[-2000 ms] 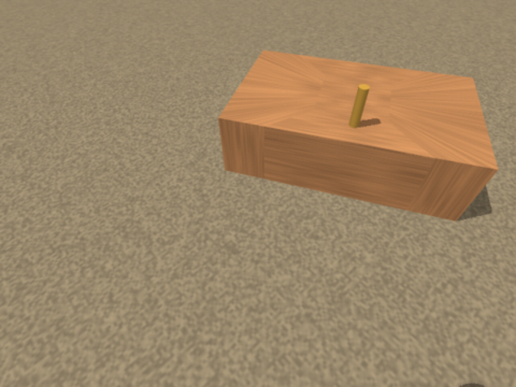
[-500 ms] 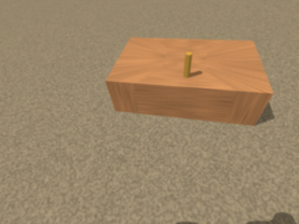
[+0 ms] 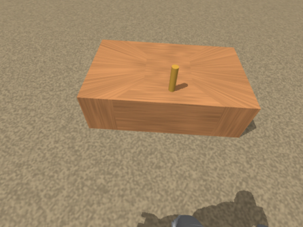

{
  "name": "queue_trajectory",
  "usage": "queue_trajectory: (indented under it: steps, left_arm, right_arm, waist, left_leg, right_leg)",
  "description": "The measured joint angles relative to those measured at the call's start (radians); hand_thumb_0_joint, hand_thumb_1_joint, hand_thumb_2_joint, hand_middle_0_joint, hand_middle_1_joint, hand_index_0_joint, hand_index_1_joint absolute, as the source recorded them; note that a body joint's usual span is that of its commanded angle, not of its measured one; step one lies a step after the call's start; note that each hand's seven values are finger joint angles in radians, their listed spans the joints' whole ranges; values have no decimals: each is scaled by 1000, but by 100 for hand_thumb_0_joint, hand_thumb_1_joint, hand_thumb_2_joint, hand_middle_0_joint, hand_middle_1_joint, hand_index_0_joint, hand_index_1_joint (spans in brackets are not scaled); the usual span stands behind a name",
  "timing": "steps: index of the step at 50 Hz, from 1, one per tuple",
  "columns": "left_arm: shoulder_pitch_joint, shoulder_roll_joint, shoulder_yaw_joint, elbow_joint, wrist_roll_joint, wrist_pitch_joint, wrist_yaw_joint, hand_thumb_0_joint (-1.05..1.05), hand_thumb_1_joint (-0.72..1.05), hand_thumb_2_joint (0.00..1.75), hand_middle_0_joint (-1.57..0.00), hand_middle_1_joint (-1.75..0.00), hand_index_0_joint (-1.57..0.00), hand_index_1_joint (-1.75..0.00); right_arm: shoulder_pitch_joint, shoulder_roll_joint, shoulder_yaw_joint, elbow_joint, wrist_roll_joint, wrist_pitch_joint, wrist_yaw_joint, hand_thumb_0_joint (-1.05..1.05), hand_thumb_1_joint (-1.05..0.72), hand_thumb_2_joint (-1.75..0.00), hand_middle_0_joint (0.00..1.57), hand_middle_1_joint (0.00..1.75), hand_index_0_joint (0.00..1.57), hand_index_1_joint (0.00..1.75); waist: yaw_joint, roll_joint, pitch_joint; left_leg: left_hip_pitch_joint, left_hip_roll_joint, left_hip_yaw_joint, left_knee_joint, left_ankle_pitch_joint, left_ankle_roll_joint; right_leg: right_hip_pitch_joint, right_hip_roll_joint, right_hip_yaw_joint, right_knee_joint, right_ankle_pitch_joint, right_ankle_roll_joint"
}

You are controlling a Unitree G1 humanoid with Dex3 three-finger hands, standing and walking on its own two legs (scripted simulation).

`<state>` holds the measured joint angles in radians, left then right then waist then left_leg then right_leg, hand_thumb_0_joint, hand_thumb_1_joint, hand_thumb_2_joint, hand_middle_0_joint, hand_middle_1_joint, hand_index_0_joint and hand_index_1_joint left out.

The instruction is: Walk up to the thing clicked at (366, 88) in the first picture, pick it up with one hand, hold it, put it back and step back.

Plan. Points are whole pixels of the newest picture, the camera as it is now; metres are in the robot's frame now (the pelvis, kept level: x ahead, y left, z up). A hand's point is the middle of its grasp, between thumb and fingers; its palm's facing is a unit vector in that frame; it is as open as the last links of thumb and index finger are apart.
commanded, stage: walk up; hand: right
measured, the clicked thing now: (173, 78) +1.01 -0.13 -0.31
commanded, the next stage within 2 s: none
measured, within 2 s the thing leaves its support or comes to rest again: neither
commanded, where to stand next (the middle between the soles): +0.58 +0.09 m, yaw -3 degrees
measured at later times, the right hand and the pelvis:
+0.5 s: hand (233, 189) +0.26 -0.26 -0.15, palm faces -0.06 +0.94 -0.33, open 7.4 cm; pelvis +0.19 +0.02 -0.01, yaw -1 degrees
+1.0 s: hand (211, 160) +0.36 -0.21 -0.16, palm faces +0.03 +0.94 -0.35, open 7.4 cm; pelvis +0.36 +0.07 -0.01, yaw -2 degrees
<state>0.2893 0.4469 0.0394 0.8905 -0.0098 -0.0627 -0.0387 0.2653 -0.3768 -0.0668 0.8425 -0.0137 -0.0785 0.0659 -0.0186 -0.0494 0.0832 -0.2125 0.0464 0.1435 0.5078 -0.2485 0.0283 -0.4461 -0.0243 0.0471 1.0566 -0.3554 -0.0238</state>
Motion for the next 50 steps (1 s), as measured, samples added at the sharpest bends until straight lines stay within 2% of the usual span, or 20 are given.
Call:
queue_trajectory:
  steps: [3,6,9,11,12,14,17,19,23,26,29,30,31,32,33,35,37,43,47,50]
  left_arm:
    - [-27,-5,4,-16,6,5,-10,1,91,90,-20,-29,-20,-30]
    - [-55,-17,9,-29,10,6,-21,1,91,90,-20,-29,-20,-30]
    - [-70,-27,14,-37,12,0,-28,1,91,90,-20,-29,-20,-30]
    - [-66,-25,18,-45,16,-14,-26,1,91,90,-20,-29,-20,-30]
    - [-71,-30,22,-47,19,-22,-19,1,91,90,-20,-30,-20,-30]
    - [-73,-41,17,-57,12,-32,-9,0,91,90,-20,-29,-20,-30]
    - [-57,-62,1,-61,4,-31,-2,0,91,90,-20,-30,-20,-30]
    - [-38,-68,-5,-58,6,-28,0,0,91,90,-20,-30,-21,-30]
    - [5,-59,-3,-48,16,-26,-3,0,90,90,-21,-30,-21,-30]
    - [34,-39,4,-37,22,-23,-5,1,90,90,-21,-30,-21,-30]
    - [55,-15,10,-18,25,-13,-7,1,90,90,-21,-30,-21,-30]
    - [61,-7,12,-11,26,-8,-5,1,90,90,-21,-30,-21,-30]
    - [64,3,14,-3,28,-2,-2,1,90,90,-21,-30,-21,-30]
    - [64,8,17,9,25,7,3,1,90,90,-21,-30,-21,-30]
    - [58,7,17,24,23,15,9,1,90,90,-21,-30,-21,-30]
    - [41,12,11,46,18,22,15,1,91,90,-20,-30,-20,-30]
    - [27,16,9,51,11,14,13,1,91,90,-20,-29,-20,-30]
    - [-15,-6,8,28,12,8,-11,1,91,90,-20,-29,-20,-30]
    - [-44,-28,8,7,14,6,-18,1,91,90,-20,-29,-20,-30]
    - [-48,-32,10,-13,17,-14,-14,1,91,90,-20,-30,-20,-30]
  right_arm:
    - [39,-11,3,-4,-3,0,-4,1,-91,-90,20,30,20,30]
    - [73,-28,2,-3,-3,7,-3,1,-91,-90,20,30,20,30]
    - [103,-45,0,0,-1,21,-1,1,-91,-90,20,30,20,30]
    - [124,-51,1,0,0,31,-2,1,-91,-90,20,30,20,30]
    - [122,-53,0,5,0,38,-5,1,-91,-90,20,30,20,30]
    - [102,-50,6,21,-1,55,-10,1,-91,-90,20,30,20,30]
    - [68,-53,11,29,3,62,-11,1,-91,-90,20,30,20,30]
    - [50,-55,10,22,1,55,-4,1,-91,-90,20,30,20,30]
    - [31,-59,0,10,-9,49,14,1,-91,-90,20,30,20,30]
    - [21,-64,-11,13,-12,50,27,1,-91,-90,20,30,20,30]
    - [23,-72,-23,15,-14,40,31,1,-91,-90,20,30,20,30]
    - [27,-76,-28,13,-15,32,30,1,-91,-90,20,30,20,30]
    - [26,-74,-32,13,-18,23,25,1,-91,-90,20,30,20,30]
    - [25,-72,-33,10,-20,15,19,1,-91,-90,20,30,20,30]
    - [26,-71,-32,6,-16,9,15,1,-91,-90,20,30,20,30]
    - [32,-57,-23,3,-6,5,6,1,-91,-90,20,30,20,30]
    - [44,-42,-10,5,-1,3,-2,1,-91,-90,20,30,20,30]
    - [91,-36,10,9,-2,6,-8,1,-91,-90,20,30,20,30]
    - [114,-44,13,6,1,17,-7,1,-91,-90,20,30,20,30]
    - [131,-49,15,1,7,33,-9,1,-91,-90,20,30,20,30]
  waist:
    - [-11,13,6]
    - [-22,37,14]
    - [-30,62,10]
    - [-29,76,-4]
    - [-26,94,0]
    - [-11,109,7]
    - [8,128,8]
    - [17,135,4]
    - [35,125,-10]
    - [50,107,-19]
    - [54,85,-32]
    - [51,74,-38]
    - [49,47,-35]
    - [46,29,-35]
    - [37,27,-35]
    - [23,16,-30]
    - [14,3,-22]
    - [-6,20,-1]
    - [-20,50,8]
    - [-22,73,-1]
  left_leg:
    - [62,-9,14,-35,-23,3]
    - [105,-10,21,-31,-66,-5]
    - [130,-5,22,25,-141,-17]
    - [121,11,15,123,-222,-19]
    - [91,26,-9,222,-244,-4]
    - [3,2,-80,443,-266,7]
    - [-126,-10,-123,597,-220,10]
    - [-191,7,-133,571,-175,3]
    - [-266,47,-136,412,-115,-14]
    - [-269,64,-132,282,-66,-18]
    - [-216,61,-112,159,-25,-14]
    - [-194,50,-104,132,3,-18]
    - [-184,30,-84,144,27,-23]
    - [-184,19,-68,172,7,-24]
    - [-181,17,-63,191,-17,-19]
    - [-151,14,-53,177,-37,-8]
    - [-104,7,-44,129,-34,-6]
    - [9,-6,-30,29,-45,6]
    - [51,-8,-31,39,-94,-5]
    - [45,3,-40,140,-181,-12]
  right_leg:
    - [-41,-26,-28,-147,21,14]
    - [-46,-42,-62,-296,97,7]
    - [-2,-34,-83,-411,166,-5]
    - [47,-13,-92,-460,197,-13]
    - [44,0,-102,-421,183,-10]
    - [48,8,-107,-369,132,-11]
    - [98,11,-106,-408,118,-13]
    - [134,11,-105,-451,122,-9]
    - [181,1,-100,-495,105,-5]
    - [204,-11,-93,-496,72,9]
    - [218,-32,-86,-458,15,26]
    - [214,-45,-81,-422,-18,26]
    - [201,-69,-61,-365,-59,3]
    - [169,-70,-28,-273,-89,-9]
    - [131,-50,-10,-169,-112,-16]
    - [56,-18,2,-14,-94,-21]
    - [2,-13,-15,26,-48,-17]
    - [-49,-43,-80,-182,14,11]
    - [-10,-35,-92,-348,84,1]
    - [74,-4,-100,-480,163,-10]
